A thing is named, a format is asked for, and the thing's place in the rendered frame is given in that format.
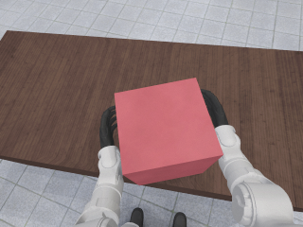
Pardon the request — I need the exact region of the right robot forearm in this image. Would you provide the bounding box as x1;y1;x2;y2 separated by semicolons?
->
214;125;294;220

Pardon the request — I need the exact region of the carton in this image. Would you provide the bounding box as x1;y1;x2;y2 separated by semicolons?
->
114;78;223;185

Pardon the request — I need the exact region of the robot foot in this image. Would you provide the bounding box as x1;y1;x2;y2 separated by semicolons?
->
130;207;144;227
172;212;187;227

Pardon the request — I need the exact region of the robot right foot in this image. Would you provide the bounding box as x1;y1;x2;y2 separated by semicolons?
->
172;212;187;227

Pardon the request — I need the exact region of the right robot hand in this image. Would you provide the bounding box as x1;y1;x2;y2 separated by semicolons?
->
200;89;229;128

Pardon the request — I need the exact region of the pedestal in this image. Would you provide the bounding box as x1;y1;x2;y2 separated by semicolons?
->
0;30;303;213

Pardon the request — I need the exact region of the right robot upper arm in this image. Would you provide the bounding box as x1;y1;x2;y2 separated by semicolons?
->
231;182;303;227

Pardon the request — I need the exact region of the left robot upper arm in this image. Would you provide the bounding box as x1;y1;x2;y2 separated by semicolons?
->
73;217;118;227

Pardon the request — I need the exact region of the robot left foot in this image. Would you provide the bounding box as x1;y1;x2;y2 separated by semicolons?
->
130;207;144;227

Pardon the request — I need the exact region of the left robot hand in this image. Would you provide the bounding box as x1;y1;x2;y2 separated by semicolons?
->
99;105;117;148

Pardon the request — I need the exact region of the left robot forearm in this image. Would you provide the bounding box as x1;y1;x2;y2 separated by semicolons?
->
73;146;124;226

